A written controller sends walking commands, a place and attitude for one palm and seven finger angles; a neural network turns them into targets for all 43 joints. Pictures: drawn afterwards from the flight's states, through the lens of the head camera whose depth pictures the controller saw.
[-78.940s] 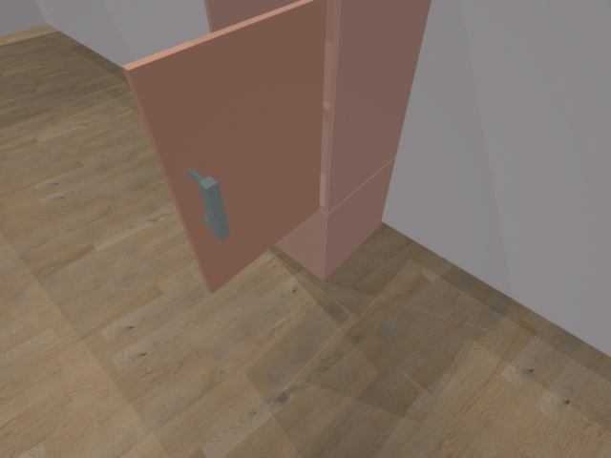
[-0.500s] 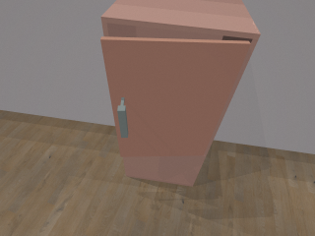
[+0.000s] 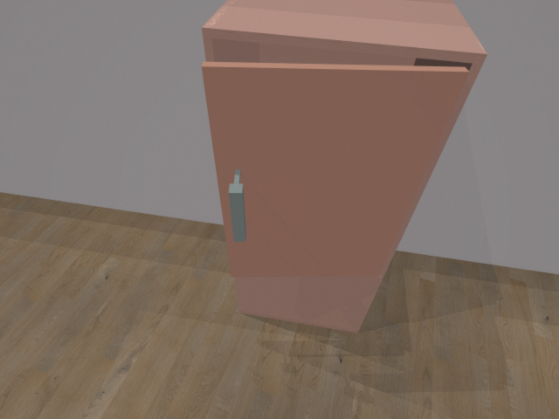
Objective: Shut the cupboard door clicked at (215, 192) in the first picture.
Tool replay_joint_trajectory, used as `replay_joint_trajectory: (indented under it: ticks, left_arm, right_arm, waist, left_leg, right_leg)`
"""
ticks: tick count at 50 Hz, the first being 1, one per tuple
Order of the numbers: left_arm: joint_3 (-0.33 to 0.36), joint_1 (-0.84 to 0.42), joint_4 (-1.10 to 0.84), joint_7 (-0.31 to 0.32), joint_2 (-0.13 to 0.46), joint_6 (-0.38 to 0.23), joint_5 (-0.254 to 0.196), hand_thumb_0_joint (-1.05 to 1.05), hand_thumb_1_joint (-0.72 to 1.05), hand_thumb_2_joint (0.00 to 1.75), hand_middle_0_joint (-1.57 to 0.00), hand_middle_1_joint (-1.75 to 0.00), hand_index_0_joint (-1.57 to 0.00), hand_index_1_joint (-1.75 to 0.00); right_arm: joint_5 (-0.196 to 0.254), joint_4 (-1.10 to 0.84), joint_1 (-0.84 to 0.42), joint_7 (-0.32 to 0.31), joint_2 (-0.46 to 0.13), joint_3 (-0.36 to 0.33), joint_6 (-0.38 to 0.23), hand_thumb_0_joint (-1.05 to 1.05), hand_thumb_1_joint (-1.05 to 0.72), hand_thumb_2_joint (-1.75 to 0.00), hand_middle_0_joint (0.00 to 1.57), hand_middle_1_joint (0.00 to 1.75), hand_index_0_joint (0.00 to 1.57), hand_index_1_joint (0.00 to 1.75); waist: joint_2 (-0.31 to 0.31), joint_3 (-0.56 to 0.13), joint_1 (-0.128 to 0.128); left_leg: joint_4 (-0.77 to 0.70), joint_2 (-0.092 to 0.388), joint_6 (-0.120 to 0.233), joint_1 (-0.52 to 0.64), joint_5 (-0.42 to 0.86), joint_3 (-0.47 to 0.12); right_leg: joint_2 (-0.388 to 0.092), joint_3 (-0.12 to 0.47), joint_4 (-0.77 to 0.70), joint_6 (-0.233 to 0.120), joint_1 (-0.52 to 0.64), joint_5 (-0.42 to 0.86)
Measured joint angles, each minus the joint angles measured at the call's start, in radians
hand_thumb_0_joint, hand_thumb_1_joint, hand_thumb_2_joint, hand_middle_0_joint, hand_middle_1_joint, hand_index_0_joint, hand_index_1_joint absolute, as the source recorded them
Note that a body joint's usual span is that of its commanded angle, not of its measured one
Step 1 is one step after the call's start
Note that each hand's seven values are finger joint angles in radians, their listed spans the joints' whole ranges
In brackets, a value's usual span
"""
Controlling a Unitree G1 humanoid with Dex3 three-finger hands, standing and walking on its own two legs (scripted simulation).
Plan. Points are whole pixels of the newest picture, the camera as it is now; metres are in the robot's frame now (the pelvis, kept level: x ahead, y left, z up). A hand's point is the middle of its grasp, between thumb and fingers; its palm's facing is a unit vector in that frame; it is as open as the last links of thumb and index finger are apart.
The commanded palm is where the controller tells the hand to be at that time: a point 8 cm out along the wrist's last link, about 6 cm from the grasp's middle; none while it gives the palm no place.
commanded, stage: look again from close up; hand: left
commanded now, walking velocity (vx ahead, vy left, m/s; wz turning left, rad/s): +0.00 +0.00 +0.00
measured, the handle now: (238, 206) +0.52 +0.11 -0.02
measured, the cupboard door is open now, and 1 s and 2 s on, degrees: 11 11 11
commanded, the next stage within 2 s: shuffle to correct the standing spot in 0.20 s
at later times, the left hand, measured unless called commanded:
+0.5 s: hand out of the picture -0.03 +0.19 -0.18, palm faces +0.01 -0.98 -0.18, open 7.4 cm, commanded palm none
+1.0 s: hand out of the picture -0.02 +0.10 -0.20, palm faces +0.06 -1.00 -0.04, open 7.4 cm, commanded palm none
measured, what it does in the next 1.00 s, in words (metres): shifts its weight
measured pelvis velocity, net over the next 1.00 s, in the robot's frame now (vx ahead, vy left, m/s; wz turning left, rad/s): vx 0.05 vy -0.04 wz -0.01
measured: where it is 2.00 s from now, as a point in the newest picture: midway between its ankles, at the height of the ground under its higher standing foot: outside the picture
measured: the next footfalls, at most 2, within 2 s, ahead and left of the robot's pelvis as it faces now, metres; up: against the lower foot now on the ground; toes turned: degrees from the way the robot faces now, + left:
right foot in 1.36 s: +0.14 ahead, -0.21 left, +0.00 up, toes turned +2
left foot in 1.72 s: +0.13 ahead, -0.05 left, +0.00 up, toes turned +6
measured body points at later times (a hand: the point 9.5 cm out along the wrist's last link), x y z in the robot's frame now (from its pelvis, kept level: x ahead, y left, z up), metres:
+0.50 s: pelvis +0.00 +0.01 +0.00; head -0.01 +0.03 +0.45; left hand -0.03 +0.24 -0.16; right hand +0.04 -0.24 -0.14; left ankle +0.05 +0.08 -0.73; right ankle -0.02 -0.13 -0.73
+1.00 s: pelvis +0.05 -0.04 -0.01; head +0.05 +0.02 +0.44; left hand -0.02 +0.15 -0.19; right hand +0.08 -0.27 -0.14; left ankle +0.06 +0.04 -0.73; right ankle -0.02 -0.13 -0.70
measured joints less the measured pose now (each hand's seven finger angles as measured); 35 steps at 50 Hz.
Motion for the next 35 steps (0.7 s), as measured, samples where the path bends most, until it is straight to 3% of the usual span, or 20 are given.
replay_joint_trajectory:
  ticks: [19, 27, 35]
  left_arm:
    - [0.007, -0.001, -0.035, -0.015, 0.072, 0.016, 0.007, 0.00, 0.90, 0.89, -0.20, -0.30, -0.20, -0.30]
    - [0.013, 0.045, -0.021, -0.027, 0.067, 0.037, 0.017, 0.00, 0.91, 0.89, -0.20, -0.30, -0.19, -0.30]
    - [0.019, 0.107, -0.017, -0.040, 0.033, 0.041, 0.015, 0.00, 0.91, 0.89, -0.20, -0.30, -0.19, -0.30]
  right_arm:
    - [0.005, -0.032, -0.067, 0.012, -0.040, -0.003, -0.008, 0.01, -0.91, -0.90, 0.20, 0.30, 0.20, 0.30]
    - [0.001, -0.013, -0.032, 0.009, -0.012, -0.007, 0.015, 0.01, -0.91, -0.90, 0.20, 0.30, 0.20, 0.30]
    - [-0.001, 0.001, -0.002, 0.000, 0.002, -0.018, 0.019, 0.01, -0.91, -0.90, 0.20, 0.30, 0.20, 0.30]
  waist:
    - [-0.051, -0.018, 0.016]
    - [-0.062, -0.034, 0.014]
    - [-0.043, -0.034, 0.018]
  left_leg:
    - [-0.082, -0.019, 0.016, 0.017, 0.054, 0.009]
    - [-0.076, -0.022, 0.009, 0.007, 0.046, -0.007]
    - [-0.033, 0.016, -0.024, -0.014, 0.013, -0.024]
  right_leg:
    - [-0.018, 0.008, -0.053, 0.015, 0.003, 0.042]
    - [-0.023, -0.015, -0.028, -0.008, -0.010, 0.016]
    - [0.015, -0.029, -0.035, -0.026, -0.009, 0.009]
